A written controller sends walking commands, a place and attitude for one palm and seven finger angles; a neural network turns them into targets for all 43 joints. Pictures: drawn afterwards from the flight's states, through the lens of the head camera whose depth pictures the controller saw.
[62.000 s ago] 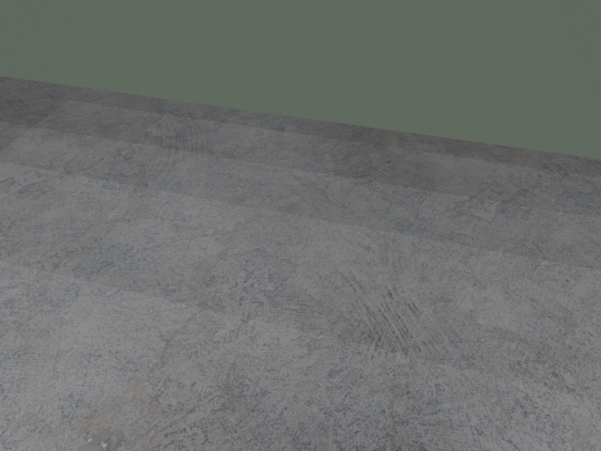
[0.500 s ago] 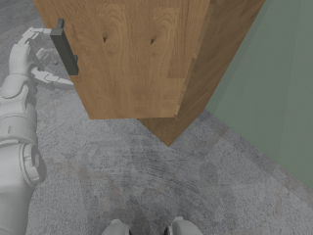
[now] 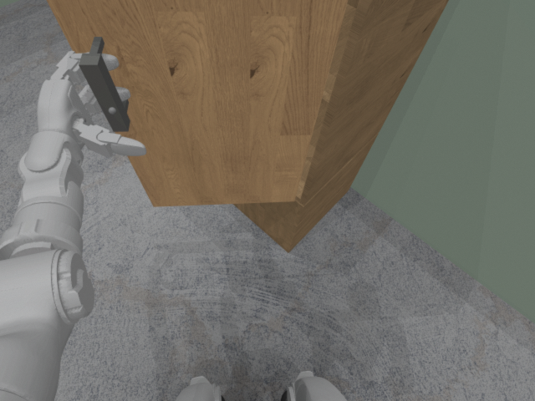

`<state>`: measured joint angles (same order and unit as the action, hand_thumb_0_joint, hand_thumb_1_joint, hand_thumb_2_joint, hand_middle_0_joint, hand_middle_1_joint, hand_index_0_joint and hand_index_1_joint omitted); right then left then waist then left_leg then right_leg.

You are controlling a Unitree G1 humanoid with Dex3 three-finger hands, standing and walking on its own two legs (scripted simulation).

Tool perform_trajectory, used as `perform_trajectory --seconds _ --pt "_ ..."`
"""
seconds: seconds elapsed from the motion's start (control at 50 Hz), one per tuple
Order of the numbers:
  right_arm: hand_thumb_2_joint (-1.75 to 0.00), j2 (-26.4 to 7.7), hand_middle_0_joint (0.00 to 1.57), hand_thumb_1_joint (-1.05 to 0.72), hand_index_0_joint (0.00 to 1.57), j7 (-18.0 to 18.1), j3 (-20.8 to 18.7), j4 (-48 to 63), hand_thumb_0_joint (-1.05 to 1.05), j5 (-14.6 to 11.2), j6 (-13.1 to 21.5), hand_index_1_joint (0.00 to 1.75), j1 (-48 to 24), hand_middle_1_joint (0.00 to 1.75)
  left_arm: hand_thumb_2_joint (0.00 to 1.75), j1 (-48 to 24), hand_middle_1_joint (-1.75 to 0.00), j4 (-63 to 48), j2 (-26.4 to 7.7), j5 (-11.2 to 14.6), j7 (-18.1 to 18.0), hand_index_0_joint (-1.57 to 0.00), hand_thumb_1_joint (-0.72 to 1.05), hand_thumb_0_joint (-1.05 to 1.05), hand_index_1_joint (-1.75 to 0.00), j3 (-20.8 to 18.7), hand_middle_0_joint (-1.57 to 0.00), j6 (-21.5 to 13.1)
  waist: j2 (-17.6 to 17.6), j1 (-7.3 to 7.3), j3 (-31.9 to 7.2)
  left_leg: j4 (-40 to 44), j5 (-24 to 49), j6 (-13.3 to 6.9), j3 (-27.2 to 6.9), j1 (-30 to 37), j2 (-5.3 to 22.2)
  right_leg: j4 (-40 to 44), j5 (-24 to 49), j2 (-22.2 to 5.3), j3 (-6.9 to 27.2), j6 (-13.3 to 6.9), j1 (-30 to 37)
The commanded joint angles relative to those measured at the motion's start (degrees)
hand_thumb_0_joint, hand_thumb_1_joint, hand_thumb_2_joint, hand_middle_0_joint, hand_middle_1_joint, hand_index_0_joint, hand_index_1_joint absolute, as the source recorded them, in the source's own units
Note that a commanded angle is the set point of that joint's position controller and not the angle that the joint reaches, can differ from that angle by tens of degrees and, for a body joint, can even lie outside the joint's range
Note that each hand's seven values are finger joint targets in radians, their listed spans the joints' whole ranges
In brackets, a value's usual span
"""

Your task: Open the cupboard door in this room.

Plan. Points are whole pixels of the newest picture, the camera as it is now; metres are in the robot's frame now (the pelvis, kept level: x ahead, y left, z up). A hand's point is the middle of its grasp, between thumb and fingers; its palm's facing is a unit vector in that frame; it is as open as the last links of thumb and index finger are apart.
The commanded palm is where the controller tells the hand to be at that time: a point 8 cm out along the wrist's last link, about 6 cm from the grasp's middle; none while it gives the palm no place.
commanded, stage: slide the fingers in behind the handle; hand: left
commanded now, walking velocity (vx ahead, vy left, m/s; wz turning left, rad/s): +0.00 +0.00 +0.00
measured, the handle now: (110, 86) +0.57 +0.19 +0.11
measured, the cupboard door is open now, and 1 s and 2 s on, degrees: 47 47 76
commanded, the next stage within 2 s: close the thumb around the handle in 0.44 s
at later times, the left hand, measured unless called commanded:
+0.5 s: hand (122, 112) +0.51 +0.17 +0.10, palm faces -0.02 -1.00 -0.02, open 14.0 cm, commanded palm +0.50 +0.21 +0.11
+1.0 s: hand (119, 112) +0.51 +0.17 +0.11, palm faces -0.03 -1.00 +0.00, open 8.3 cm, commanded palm +0.49 +0.21 +0.11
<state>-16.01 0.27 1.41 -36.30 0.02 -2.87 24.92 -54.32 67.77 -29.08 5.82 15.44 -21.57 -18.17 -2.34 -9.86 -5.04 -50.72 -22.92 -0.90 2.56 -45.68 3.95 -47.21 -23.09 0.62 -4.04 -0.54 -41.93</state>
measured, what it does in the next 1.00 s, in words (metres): stands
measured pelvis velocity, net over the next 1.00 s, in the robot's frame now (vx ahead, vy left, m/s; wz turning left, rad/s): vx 0.00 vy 0.01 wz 0.00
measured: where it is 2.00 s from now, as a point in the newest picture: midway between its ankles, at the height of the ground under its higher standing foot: outside the picture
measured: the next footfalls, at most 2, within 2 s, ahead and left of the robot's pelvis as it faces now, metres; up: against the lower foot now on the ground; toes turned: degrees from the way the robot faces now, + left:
none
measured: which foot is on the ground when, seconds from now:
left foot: down 0.00-1.00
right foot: down 0.00-1.00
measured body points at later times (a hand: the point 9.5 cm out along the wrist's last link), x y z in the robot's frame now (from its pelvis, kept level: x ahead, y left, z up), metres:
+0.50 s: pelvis -0.01 +0.00 +0.00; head +0.11 +0.01 +0.43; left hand +0.51 +0.22 +0.11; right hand -0.02 -0.27 -0.11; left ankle +0.01 +0.11 -0.69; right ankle -0.01 -0.12 -0.69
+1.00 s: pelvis +0.00 +0.01 +0.00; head +0.11 +0.01 +0.44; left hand +0.51 +0.22 +0.11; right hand -0.01 -0.26 -0.11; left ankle +0.01 +0.11 -0.69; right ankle -0.01 -0.12 -0.69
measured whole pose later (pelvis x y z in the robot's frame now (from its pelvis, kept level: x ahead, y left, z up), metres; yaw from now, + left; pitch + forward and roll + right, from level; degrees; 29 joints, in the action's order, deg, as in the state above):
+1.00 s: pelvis +0.00 +0.01 +0.00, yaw +0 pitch +18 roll -2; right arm -15.7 0.1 1.3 -37.0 0.3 -2.5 24.4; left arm -55.1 68.9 -27.1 5.3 13.2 -20.3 -18.4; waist -2.3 -9.9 -5.3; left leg -50.9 -23.2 -1.3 2.5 -45.7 3.4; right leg -47.2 -23.3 0.2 -3.9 -0.1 -41.8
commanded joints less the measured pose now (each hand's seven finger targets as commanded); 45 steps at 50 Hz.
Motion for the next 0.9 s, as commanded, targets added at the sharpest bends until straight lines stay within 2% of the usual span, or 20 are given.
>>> perform_trajectory --seconds 0.0,0.06,0.1,0.12,0.14,0.2,0.26,0.28,0.32,0.36,0.46,0.48,0.52,0.58,0.62,0.72,0.76,0.8,0.84,0.88 --pt "-0.90 -9.8 0.20 -0.90 0.20 0.8 -3.5 2.8 0.00 -0.1 1.2 0.30 8.4 0.30 0.30 -26.4 -1.20 -11.4 -12.3 1.0 -0.6 -0.30 -0.50 0.00 -1.20 -0.7 -0.30 -3.3 -2.4 -0.91 -23.7 4.0 19.8 -1.5 -3.4 18.7 -2.9 5.3 22.5 2.6 2.3 0.1 8.0" --pt "-0.90 -9.7 0.20 -0.90 0.20 0.8 -3.4 2.3 0.00 0.0 1.4 0.30 8.4 0.30 0.30 -29.3 -1.20 -10.7 -11.8 0.2 -1.7 -0.30 -0.50 0.00 -1.20 0.5 -0.30 -3.1 -2.7 -1.87 -21.2 4.3 16.9 -1.5 -3.6 17.9 -2.9 5.8 19.2 2.5 2.3 0.2 5.9" --pt "-0.90 -9.8 0.20 -0.90 0.20 0.9 -3.4 2.4 0.00 0.2 1.7 0.30 8.7 0.30 0.30 -30.4 -1.20 -12.6 -15.0 -0.3 -2.5 -0.30 -0.50 0.00 -1.20 -2.0 -0.30 -4.5 -4.6 -0.91 -24.6 3.9 18.7 -1.3 -4.0 19.3 -3.0 5.0 20.1 2.3 2.5 0.0 6.8" --pt "-0.90 -9.6 0.20 -0.90 0.20 0.9 -3.2 2.3 0.00 0.2 1.9 0.30 8.7 0.30 0.30 -30.2 -1.20 -11.8 -14.4 -0.3 -2.7 -0.30 -0.50 0.00 -1.20 -1.7 -0.30 -4.8 -4.0 -1.06 -24.5 3.9 18.9 -1.3 -4.0 19.3 -3.0 5.0 20.4 2.4 2.5 0.0 7.0" --pt "-0.90 -9.7 0.20 -0.90 0.20 0.9 -3.3 2.2 0.00 0.3 2.0 0.30 8.8 0.30 0.30 -30.4 -1.20 -12.7 -16.3 -0.5 -3.0 -0.30 -0.50 0.00 -1.20 -3.2 -0.30 -5.4 -3.7 -0.64 -25.8 3.6 19.7 -1.3 -4.1 19.3 -2.9 4.7 21.1 2.4 2.6 0.0 7.7" --pt "-0.90 -9.3 0.20 -0.90 0.20 0.6 -3.5 2.2 0.00 0.3 2.1 0.30 8.7 0.30 0.30 -29.1 -1.20 -13.3 -12.6 -0.7 -2.4 -0.30 -0.50 0.00 -1.20 -0.5 -0.30 -6.2 -5.6 -0.84 -28.4 3.0 23.1 -1.1 -4.1 22.2 -2.8 3.9 23.5 2.4 2.3 -0.1 7.1" --pt "-0.90 -9.7 0.20 -0.90 0.20 0.5 -3.4 2.0 0.00 0.1 1.9 0.30 8.8 0.30 0.30 -27.0 -1.20 -8.7 -11.0 -0.4 -1.9 -0.30 -0.50 0.00 -1.20 0.5 -0.30 -4.3 -2.5 -1.27 -24.0 3.8 19.2 -1.1 -4.1 19.6 -2.7 4.9 20.1 2.5 1.9 0.0 5.8" --pt "-0.90 -10.0 0.20 -0.90 0.20 0.8 -3.3 2.1 0.00 0.1 1.8 0.30 9.0 0.30 0.30 -27.4 -1.20 -7.8 -12.6 -0.2 -1.9 -0.30 -0.50 0.00 -1.20 -0.7 -0.30 -3.9 -1.7 -1.32 -22.9 3.9 18.7 -1.4 -3.9 18.3 -2.8 5.0 20.2 2.5 2.1 0.0 6.6" --pt "-0.90 -10.0 0.20 -0.90 0.20 1.0 -3.4 2.3 0.00 0.0 1.8 0.30 8.6 0.30 0.30 -28.9 -1.20 -7.8 -11.8 -0.2 -1.9 -0.30 -0.50 0.00 -1.20 0.2 -0.30 -2.8 -1.9 -1.75 -22.8 4.1 17.2 -1.4 -3.7 17.4 -3.0 5.4 19.6 2.3 2.4 0.2 6.5" --pt "-0.90 -10.0 0.20 -0.90 0.20 1.0 -3.2 2.3 0.00 0.1 1.8 0.30 9.0 0.30 0.30 -29.4 -1.20 -8.0 -13.4 -0.5 -2.1 -0.30 -0.50 0.00 -1.20 -0.6 -0.30 -2.7 -1.5 -1.68 -22.9 4.1 17.3 -1.5 -3.8 17.0 -3.0 5.3 19.6 2.3 2.4 0.1 6.8" --pt "-0.90 -9.7 0.20 -0.90 0.20 0.7 -3.4 1.8 0.00 0.5 2.4 0.30 9.2 0.30 0.30 -32.6 -1.20 -11.3 -11.7 -0.6 -2.8 -0.30 -0.50 0.00 -1.20 0.6 -0.30 -5.5 -5.2 -2.04 -25.0 3.4 19.4 -0.9 -5.0 21.2 -2.5 4.6 18.5 2.5 2.0 -0.1 3.4" --pt "-0.90 -9.7 0.20 -0.90 0.20 0.7 -3.4 1.7 0.00 0.6 2.4 0.30 9.6 0.30 0.30 -32.9 -1.20 -11.3 -10.9 -0.4 -3.0 -0.30 -0.50 0.00 -1.20 0.8 -0.30 -5.9 -4.0 -2.36 -25.3 3.1 19.9 -1.1 -5.1 21.4 -2.6 4.3 18.7 2.6 1.8 -0.2 3.5" --pt "-0.90 -10.1 0.20 -0.90 0.20 0.7 -3.5 1.4 0.00 0.5 2.4 0.30 9.7 0.30 0.30 -31.5 -1.20 -9.9 -13.7 -0.7 -3.2 -0.30 -0.50 0.00 -1.20 -1.3 -0.30 -5.5 -3.9 -1.86 -26.6 3.1 19.7 -1.0 -5.0 21.0 -2.5 4.3 19.0 2.5 2.0 0.0 4.2" --pt "-0.90 -10.1 0.20 -0.90 0.20 0.9 -3.2 1.7 0.00 0.5 2.2 0.30 9.9 0.30 0.37 -31.1 -1.22 -8.7 -15.2 -1.2 -3.2 -0.31 -0.33 0.00 -1.22 -2.1 -0.31 -4.3 -3.9 -1.57 -25.5 3.1 19.9 -1.4 -4.4 19.0 -2.9 4.2 20.2 2.4 2.2 0.0 5.8" --pt "-0.90 -10.0 0.20 -0.90 0.20 0.8 -3.4 2.1 0.00 0.5 2.0 0.30 9.8 0.30 0.42 -29.4 -1.23 -10.1 -16.3 -1.5 -2.9 -0.32 -0.22 0.00 -1.23 -3.0 -0.32 -4.2 -4.9 -0.47 -28.4 3.1 22.2 -1.1 -4.4 20.5 -2.8 4.0 22.3 2.5 2.1 -0.1 7.2" --pt "-0.90 -10.0 0.20 -0.90 0.20 0.8 -3.4 2.7 0.00 0.3 1.5 0.30 9.6 0.30 0.54 -26.6 -1.26 -10.8 -14.7 -0.2 -1.9 -0.34 0.06 0.00 -1.26 -2.6 -0.34 -3.8 -2.8 -0.36 -26.4 3.5 22.6 -1.1 -3.9 19.8 -2.7 4.5 23.5 2.7 1.8 0.0 7.9" --pt "-0.90 -9.8 0.20 -0.90 0.20 0.8 -3.5 2.6 0.00 0.2 1.4 0.30 9.3 0.30 0.59 -28.3 -1.27 -11.8 -11.9 0.1 -1.6 -0.35 0.17 0.00 -1.27 0.0 -0.35 -3.7 -4.1 -1.39 -25.2 3.8 22.3 -1.1 -4.1 20.9 -2.6 4.8 22.7 2.8 1.9 0.0 6.4" --pt "-0.90 -9.6 0.20 -0.90 0.20 0.5 -3.8 2.4 0.00 0.4 1.6 0.30 9.2 0.30 0.64 -28.7 -1.28 -13.7 -10.2 0.3 -1.6 -0.36 0.28 0.00 -1.28 0.7 -0.36 -4.6 -6.5 -1.03 -26.9 3.3 24.0 -0.8 -4.4 24.0 -2.5 4.7 22.5 2.9 1.6 -0.2 5.0" --pt "-0.90 -9.8 0.20 -0.90 0.20 0.6 -3.9 1.9 0.00 0.4 1.4 0.30 9.4 0.30 0.68 -27.7 -1.30 -12.9 -11.1 0.4 -1.9 -0.36 0.40 0.00 -1.30 -0.2 -0.36 -4.8 -4.7 -1.05 -25.8 3.4 24.4 -0.7 -4.9 23.6 -2.2 4.5 22.0 2.9 1.3 -0.3 4.5" --pt "-0.90 -9.7 0.20 -0.90 0.20 0.6 -3.7 1.8 0.00 0.4 1.5 0.30 9.5 0.30 0.73 -27.6 -1.31 -12.1 -9.3 0.9 -2.1 -0.37 0.51 0.00 -1.31 0.8 -0.37 -4.7 -3.7 -1.38 -24.3 3.7 24.1 -0.9 -4.9 23.0 -2.4 4.7 22.0 2.9 1.2 -0.3 4.7"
